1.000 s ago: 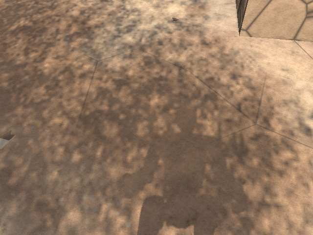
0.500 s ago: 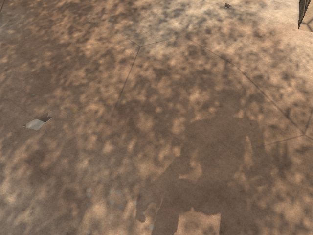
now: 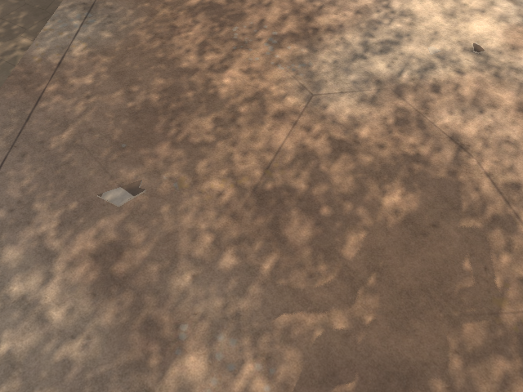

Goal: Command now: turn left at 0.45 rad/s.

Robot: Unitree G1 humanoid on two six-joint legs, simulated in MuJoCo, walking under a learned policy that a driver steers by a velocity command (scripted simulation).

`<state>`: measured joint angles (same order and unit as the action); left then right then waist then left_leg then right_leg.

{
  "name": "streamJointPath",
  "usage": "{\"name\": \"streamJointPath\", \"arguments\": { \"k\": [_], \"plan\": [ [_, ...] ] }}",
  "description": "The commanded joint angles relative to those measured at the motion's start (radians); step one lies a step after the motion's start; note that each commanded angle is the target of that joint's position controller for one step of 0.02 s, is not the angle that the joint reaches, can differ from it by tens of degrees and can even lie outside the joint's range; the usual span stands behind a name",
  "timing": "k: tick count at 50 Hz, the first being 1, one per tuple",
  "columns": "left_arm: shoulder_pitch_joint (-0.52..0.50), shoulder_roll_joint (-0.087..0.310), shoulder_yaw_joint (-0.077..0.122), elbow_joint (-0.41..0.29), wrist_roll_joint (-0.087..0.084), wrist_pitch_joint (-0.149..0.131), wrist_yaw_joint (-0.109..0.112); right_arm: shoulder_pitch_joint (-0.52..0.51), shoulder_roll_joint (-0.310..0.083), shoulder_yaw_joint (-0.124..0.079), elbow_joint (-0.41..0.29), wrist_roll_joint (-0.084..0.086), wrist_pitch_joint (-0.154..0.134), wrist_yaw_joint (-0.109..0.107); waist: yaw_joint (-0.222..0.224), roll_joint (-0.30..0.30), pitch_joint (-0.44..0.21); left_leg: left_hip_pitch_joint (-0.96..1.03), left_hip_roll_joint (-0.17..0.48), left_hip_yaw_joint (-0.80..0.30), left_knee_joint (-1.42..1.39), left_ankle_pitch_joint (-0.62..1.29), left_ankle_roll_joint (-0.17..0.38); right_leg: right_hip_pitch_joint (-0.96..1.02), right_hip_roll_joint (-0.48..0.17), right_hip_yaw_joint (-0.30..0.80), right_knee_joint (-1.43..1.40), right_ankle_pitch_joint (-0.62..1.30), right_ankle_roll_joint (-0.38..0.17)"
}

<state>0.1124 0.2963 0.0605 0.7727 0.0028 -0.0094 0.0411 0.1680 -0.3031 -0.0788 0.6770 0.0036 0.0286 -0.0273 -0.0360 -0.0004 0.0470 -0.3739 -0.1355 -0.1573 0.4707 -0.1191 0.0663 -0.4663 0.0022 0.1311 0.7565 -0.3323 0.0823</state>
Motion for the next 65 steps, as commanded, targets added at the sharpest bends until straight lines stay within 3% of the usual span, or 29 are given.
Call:
{"name": "streamJointPath", "arguments": {
  "k": [1,4,5,6,7,8,10,15,17,19,20,21,22,24,27,29,31,33,36,40,41,42,43,44,46,52,60,63,65],
  "plan": [
    [0.031,0.095,0.023,-0.055,-0.009,-0.026,-0.011,-0.028,-0.146,-0.034,-0.081,-0.001,-0.002,-0.004,0.011,0.153,-0.161,0.132,0.262,-0.320,-0.130,-0.085,0.145,0.085,0.016,-0.038,-0.093,0.000,-0.013],
    [0.090,0.105,0.027,-0.044,0.002,-0.039,-0.026,0.002,-0.109,-0.014,-0.072,0.009,0.011,-0.010,0.047,0.120,-0.155,0.082,0.201,-0.283,-0.031,-0.056,0.069,0.282,-0.033,-0.036,-0.381,0.176,-0.072],
    [0.092,0.169,0.036,-0.057,0.024,-0.036,-0.023,0.052,-0.060,0.001,-0.069,-0.003,0.009,-0.008,0.015,-0.068,-0.169,-0.008,0.107,-0.163,0.154,-0.264,0.007,0.365,-0.231,0.157,-0.449,0.255,-0.145],
    [0.067,0.208,0.042,-0.049,0.055,-0.029,-0.026,0.006,-0.094,-0.014,-0.110,0.008,-0.003,-0.008,-0.002,-0.305,-0.085,-0.146,-0.014,-0.006,0.288,-0.463,-0.040,0.280,-0.352,0.355,-0.486,0.362,-0.306],
    [0.033,0.150,0.030,-0.078,0.048,-0.034,-0.026,0.013,-0.171,-0.035,-0.088,-0.010,-0.011,-0.010,0.021,-0.213,-0.089,-0.138,0.027,-0.041,0.485,-0.486,-0.078,0.259,-0.368,0.355,-0.481,0.379,-0.357],
    [0.012,0.137,0.026,-0.084,0.031,-0.035,-0.022,0.032,-0.183,-0.047,-0.066,0.001,-0.009,-0.007,0.010,-0.157,-0.089,-0.150,0.021,-0.039,0.579,-0.440,-0.094,0.269,-0.326,0.280,-0.457,0.401,-0.333],
    [-0.010,0.110,0.016,-0.081,0.000,-0.034,-0.019,0.064,-0.127,-0.036,-0.030,-0.002,0.009,-0.013,0.004,-0.113,-0.078,-0.170,0.036,-0.043,0.651,-0.364,-0.134,0.305,-0.260,0.182,-0.421,0.428,-0.288],
    [0.028,0.092,0.005,-0.053,0.004,-0.011,-0.016,-0.013,-0.018,0.011,-0.045,0.002,0.008,-0.004,0.050,-0.179,-0.104,-0.006,0.115,0.099,0.306,-0.335,-0.170,0.345,-0.181,0.055,-0.385,0.522,-0.273],
    [0.068,0.124,0.012,-0.038,0.000,0.001,-0.017,-0.021,-0.037,0.008,-0.040,0.012,0.005,-0.001,0.071,-0.195,-0.109,0.059,0.113,0.131,0.156,-0.299,-0.164,0.360,-0.196,0.082,-0.368,0.544,-0.284],
    [0.073,0.118,0.007,-0.025,-0.017,0.003,-0.020,0.031,-0.048,0.004,-0.007,0.009,0.002,0.000,0.037,-0.170,-0.093,0.181,0.109,0.145,-0.117,-0.066,-0.130,0.328,-0.180,0.076,-0.348,0.527,-0.252],
    [0.107,0.107,0.003,-0.013,-0.017,-0.008,-0.022,0.033,-0.077,0.001,-0.006,-0.001,0.001,-0.003,0.045,-0.137,-0.101,0.270,0.141,0.094,-0.157,0.040,-0.102,0.280,-0.171,0.076,-0.351,0.476,-0.207],
    [0.117,0.088,-0.006,-0.015,0.007,-0.025,-0.030,0.049,-0.132,-0.007,-0.013,-0.009,0.003,-0.012,0.059,-0.038,-0.142,0.375,0.234,0.008,-0.101,0.269,-0.069,0.215,-0.133,0.028,-0.308,0.386,-0.151],
    [0.149,0.052,-0.013,-0.013,0.017,-0.039,-0.039,0.032,-0.155,-0.013,0.008,-0.013,0.006,-0.009,0.106,0.121,-0.156,0.327,0.256,-0.001,-0.028,0.254,-0.006,0.223,-0.053,-0.060,-0.333,0.207,-0.096],
    [0.048,0.080,-0.009,-0.004,0.019,-0.039,-0.038,0.010,-0.058,0.010,0.006,-0.021,-0.004,0.008,0.047,0.067,-0.110,0.232,0.221,0.003,-0.057,0.053,0.002,0.267,-0.034,-0.086,-0.311,0.173,-0.043],
    [0.054,0.071,-0.008,0.010,0.010,-0.017,-0.024,0.015,-0.063,0.014,0.025,-0.019,-0.026,0.009,0.051,0.084,-0.049,0.167,0.204,0.011,-0.067,0.030,-0.021,0.270,-0.038,-0.082,-0.302,0.214,-0.049],
    [0.071,0.057,-0.009,0.031,0.005,-0.011,-0.019,0.058,-0.069,0.012,0.048,-0.011,-0.027,0.004,0.040,0.106,-0.046,0.159,0.199,-0.006,-0.105,-0.248,-0.002,0.245,0.009,-0.137,-0.248,0.034,-0.052],
    [0.030,0.055,-0.005,0.013,-0.011,-0.020,-0.018,0.111,-0.132,-0.004,0.056,-0.002,-0.025,0.001,-0.001,0.183,0.039,0.147,0.303,-0.186,-0.226,-0.633,0.084,0.075,0.043,-0.190,-0.095,-0.115,-0.062],
    [-0.020,0.067,0.002,-0.019,-0.031,-0.047,-0.026,0.140,-0.151,-0.008,0.066,0.001,-0.043,-0.004,-0.018,0.218,0.125,0.131,0.414,-0.360,-0.311,-0.674,0.165,-0.052,-0.009,-0.129,0.042,-0.168,-0.101],
    [-0.007,0.071,0.004,-0.021,-0.038,-0.082,-0.053,0.117,-0.129,-0.005,0.062,0.016,-0.066,-0.003,-0.001,0.170,0.092,0.243,0.427,-0.318,-0.300,-0.493,0.163,-0.112,-0.067,-0.100,0.009,-0.196,-0.149],
    [0.210,0.067,0.015,0.089,-0.021,-0.090,-0.068,0.046,-0.110,0.000,0.049,0.019,-0.058,0.009,0.110,0.100,-0.032,0.030,0.277,-0.066,-0.159,-0.276,0.085,0.415,0.037,-0.214,-0.257,0.158,-0.116],
    [0.294,0.088,0.024,0.109,-0.024,-0.087,-0.063,0.042,-0.064,0.014,0.045,0.011,-0.062,0.011,0.145,0.047,-0.052,-0.046,0.232,-0.011,-0.027,-0.255,0.048,0.526,-0.010,-0.140,-0.289,0.115,-0.127],
    [0.393,0.175,0.040,0.111,-0.020,-0.088,-0.052,0.027,0.016,0.038,0.014,-0.004,-0.073,0.014,0.169,-0.197,-0.082,-0.197,0.123,0.116,0.326,-0.309,-0.034,0.627,-0.234,0.211,-0.449,-0.034,-0.211],
    [0.416,0.238,0.049,0.111,-0.008,-0.096,-0.066,0.032,-0.029,0.022,-0.024,0.025,-0.091,0.006,0.155,-0.313,-0.074,-0.356,0.068,0.085,0.551,-0.472,-0.048,0.625,-0.393,0.589,-0.593,-0.236,-0.352],
    [0.322,0.179,0.030,0.087,-0.008,-0.104,-0.067,0.048,-0.089,0.006,-0.011,0.044,-0.105,0.007,0.114,-0.182,0.010,-0.434,0.148,0.028,0.661,-0.410,-0.029,0.568,-0.399,0.564,-0.606,-0.351,-0.360],
    [0.236,0.129,0.012,0.058,-0.003,-0.107,-0.065,0.044,-0.087,0.002,0.017,0.033,-0.118,0.018,0.082,-0.102,0.060,-0.449,0.216,0.059,0.655,-0.218,-0.002,0.515,-0.307,0.357,-0.611,-0.216,-0.294],
    [0.293,0.105,-0.005,0.078,-0.004,-0.089,-0.052,-0.047,-0.030,0.010,-0.003,0.007,-0.110,0.042,0.091,-0.070,0.031,-0.402,0.239,0.141,0.449,0.021,-0.063,0.493,-0.202,0.047,-0.632,0.344,-0.270],
    [0.364,0.131,0.001,0.117,-0.019,-0.068,-0.032,-0.272,-0.012,0.033,-0.085,0.023,-0.130,0.076,0.125,-0.073,0.101,-0.275,0.185,0.170,0.071,0.197,-0.053,0.489,-0.231,-0.044,-0.649,0.390,-0.264],
    [0.347,0.154,0.014,0.117,-0.019,-0.057,-0.028,-0.238,-0.055,0.019,-0.085,0.021,-0.135,0.084,0.070,-0.092,0.047,-0.193,0.153,0.178,0.036,0.108,-0.003,0.585,-0.261,-0.056,-0.541,0.664,-0.238],
    [0.323,0.166,0.019,0.109,-0.009,-0.041,-0.025,-0.023,-0.119,-0.015,-0.025,0.020,-0.129,0.070,-0.050,-0.112,-0.113,0.098,0.091,0.227,0.029,0.073,0.050,0.578,-0.220,-0.096,-0.272,0.990,-0.207]
  ]
}}
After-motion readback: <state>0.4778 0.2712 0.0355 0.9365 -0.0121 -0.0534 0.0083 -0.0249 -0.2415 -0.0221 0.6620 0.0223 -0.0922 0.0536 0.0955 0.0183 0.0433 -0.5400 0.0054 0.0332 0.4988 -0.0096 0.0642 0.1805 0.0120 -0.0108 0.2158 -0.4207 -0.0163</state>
